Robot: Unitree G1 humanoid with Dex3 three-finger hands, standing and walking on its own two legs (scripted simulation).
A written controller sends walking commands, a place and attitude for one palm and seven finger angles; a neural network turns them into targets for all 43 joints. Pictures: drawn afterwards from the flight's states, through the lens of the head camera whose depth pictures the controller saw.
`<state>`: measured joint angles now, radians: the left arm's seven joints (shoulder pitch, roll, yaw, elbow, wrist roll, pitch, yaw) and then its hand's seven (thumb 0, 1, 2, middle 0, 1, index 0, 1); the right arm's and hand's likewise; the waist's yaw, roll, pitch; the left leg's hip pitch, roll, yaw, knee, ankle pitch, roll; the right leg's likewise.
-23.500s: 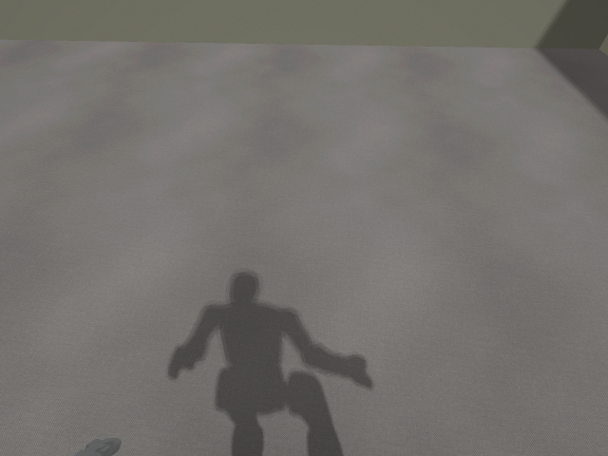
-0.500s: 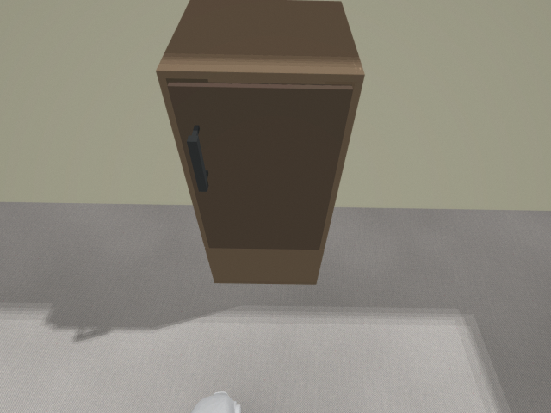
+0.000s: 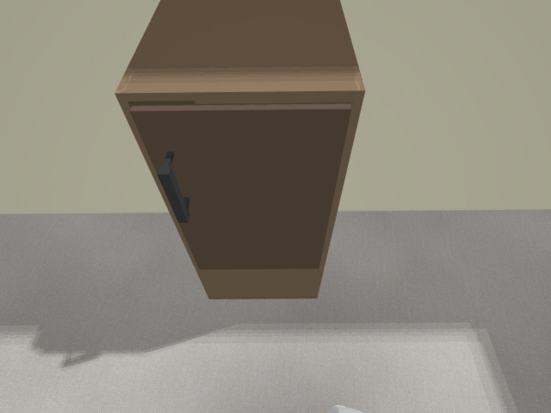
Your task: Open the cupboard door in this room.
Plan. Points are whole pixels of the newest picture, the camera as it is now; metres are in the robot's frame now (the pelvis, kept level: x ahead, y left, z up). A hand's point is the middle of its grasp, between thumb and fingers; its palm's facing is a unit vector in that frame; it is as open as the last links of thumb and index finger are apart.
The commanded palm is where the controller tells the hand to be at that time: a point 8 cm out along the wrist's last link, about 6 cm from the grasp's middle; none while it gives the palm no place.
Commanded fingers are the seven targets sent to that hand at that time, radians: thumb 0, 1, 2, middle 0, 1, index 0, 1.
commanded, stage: come to a stop and stand still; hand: left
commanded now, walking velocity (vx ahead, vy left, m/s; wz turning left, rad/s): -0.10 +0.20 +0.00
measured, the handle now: (176, 188) +0.51 +0.24 -0.05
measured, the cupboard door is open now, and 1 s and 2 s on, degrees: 0 0 0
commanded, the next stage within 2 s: look again from close up in 1.06 s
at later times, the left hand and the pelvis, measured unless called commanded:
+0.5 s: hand out of the picture -0.02 +0.20 -0.16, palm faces +0.08 -0.96 -0.26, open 7.4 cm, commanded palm none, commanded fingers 0.00 0.90 0.90 -0.20 -0.30 -0.20 -0.30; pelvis -0.04 +0.00 +0.01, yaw +0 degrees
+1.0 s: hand out of the picture -0.05 +0.21 -0.17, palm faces +0.01 -0.98 -0.19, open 7.3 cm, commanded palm none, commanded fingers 0.00 0.90 0.90 -0.20 -0.30 -0.20 -0.30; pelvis -0.06 +0.04 +0.01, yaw -1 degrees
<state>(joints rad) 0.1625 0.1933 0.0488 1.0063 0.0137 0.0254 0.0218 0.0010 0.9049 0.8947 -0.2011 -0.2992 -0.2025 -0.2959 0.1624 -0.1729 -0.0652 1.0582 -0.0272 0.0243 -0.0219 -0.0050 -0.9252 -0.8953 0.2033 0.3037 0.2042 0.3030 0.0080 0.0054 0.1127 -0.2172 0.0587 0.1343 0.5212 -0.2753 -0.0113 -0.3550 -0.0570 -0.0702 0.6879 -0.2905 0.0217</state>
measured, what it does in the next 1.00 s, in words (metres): steps on the spot: right foot, then left foot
